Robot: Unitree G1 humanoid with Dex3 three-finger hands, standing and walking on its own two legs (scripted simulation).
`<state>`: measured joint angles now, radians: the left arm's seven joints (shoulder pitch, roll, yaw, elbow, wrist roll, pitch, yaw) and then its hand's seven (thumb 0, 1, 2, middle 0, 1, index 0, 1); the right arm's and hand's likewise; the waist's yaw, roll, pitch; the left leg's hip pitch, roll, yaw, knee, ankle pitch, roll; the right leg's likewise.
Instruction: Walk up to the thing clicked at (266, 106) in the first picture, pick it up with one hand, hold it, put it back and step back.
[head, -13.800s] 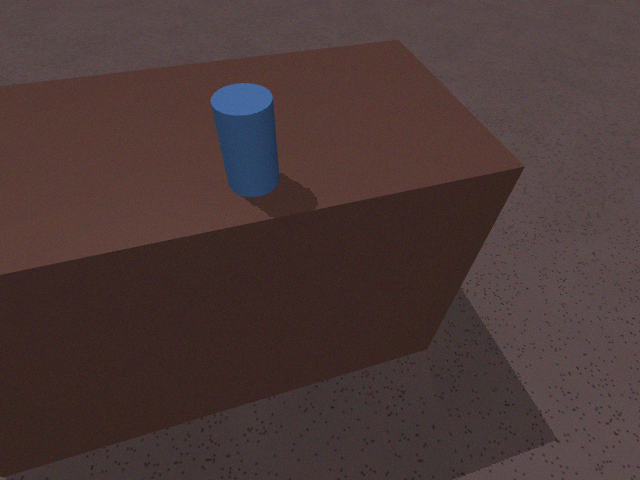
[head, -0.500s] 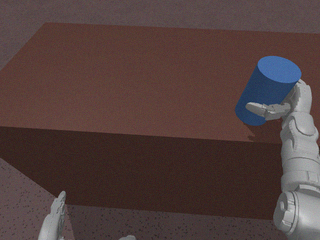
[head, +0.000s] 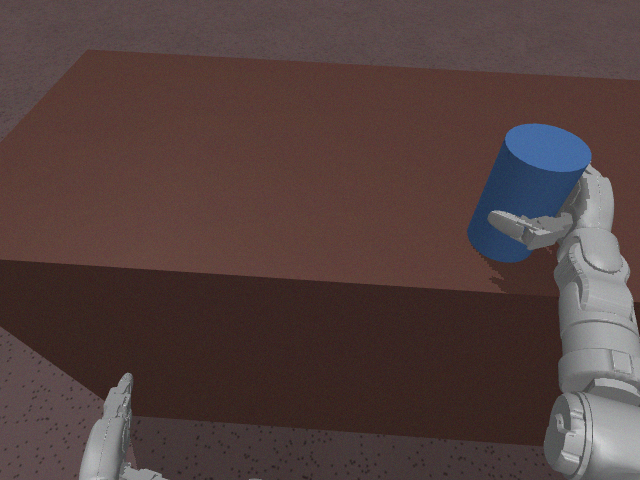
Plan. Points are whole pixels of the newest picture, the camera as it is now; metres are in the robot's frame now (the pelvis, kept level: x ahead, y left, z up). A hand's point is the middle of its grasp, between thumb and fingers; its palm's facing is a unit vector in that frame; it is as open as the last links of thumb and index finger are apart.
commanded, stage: settle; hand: right
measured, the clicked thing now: (520, 197) +0.43 -0.22 +0.13
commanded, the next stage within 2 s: lift in 0.44 s
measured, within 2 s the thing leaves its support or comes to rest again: leaves its support in 0.10 s
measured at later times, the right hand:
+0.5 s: hand (545, 191) +0.40 -0.23 +0.17, palm faces +0.24 +0.97 -0.02, open 12.0 cm
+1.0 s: hand (571, 179) +0.36 -0.21 +0.23, palm faces +0.24 +0.97 -0.03, open 12.0 cm
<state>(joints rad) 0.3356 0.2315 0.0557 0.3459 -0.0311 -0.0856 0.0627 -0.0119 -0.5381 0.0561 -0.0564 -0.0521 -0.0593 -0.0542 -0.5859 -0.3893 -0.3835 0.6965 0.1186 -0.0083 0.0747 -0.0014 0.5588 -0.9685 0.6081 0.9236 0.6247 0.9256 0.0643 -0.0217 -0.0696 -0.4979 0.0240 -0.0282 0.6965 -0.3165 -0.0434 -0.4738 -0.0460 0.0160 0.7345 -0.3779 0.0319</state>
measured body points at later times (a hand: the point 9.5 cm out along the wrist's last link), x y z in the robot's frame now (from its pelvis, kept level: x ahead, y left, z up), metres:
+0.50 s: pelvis -0.01 +0.01 +0.01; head +0.00 +0.01 +0.46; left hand +0.15 +0.27 -0.05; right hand +0.39 -0.28 +0.17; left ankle +0.02 +0.15 -0.71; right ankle -0.01 -0.14 -0.71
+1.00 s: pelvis -0.02 +0.00 +0.01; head -0.05 +0.02 +0.46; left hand +0.15 +0.26 -0.05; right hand +0.34 -0.26 +0.23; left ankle +0.02 +0.15 -0.71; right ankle -0.01 -0.14 -0.71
